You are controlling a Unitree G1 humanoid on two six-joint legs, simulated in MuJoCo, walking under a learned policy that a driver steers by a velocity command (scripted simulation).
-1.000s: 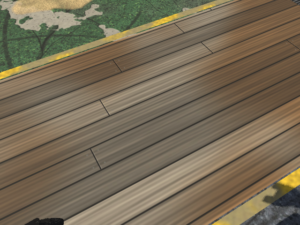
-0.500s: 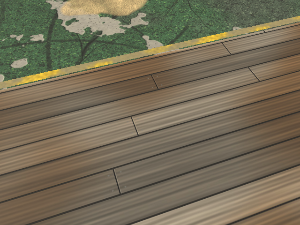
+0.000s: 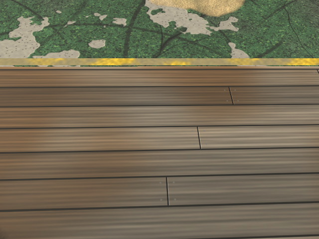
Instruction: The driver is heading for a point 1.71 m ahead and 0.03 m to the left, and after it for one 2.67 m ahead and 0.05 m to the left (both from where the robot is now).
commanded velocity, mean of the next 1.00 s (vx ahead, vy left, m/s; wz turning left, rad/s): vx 0.00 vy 0.00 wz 0.35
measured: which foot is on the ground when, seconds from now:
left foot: down 0.00-0.10, up 0.12-0.50, down 0.52-1.00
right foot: up 0.00-0.08, down 0.10-0.52, up 0.54-0.86, down 0.88-1.00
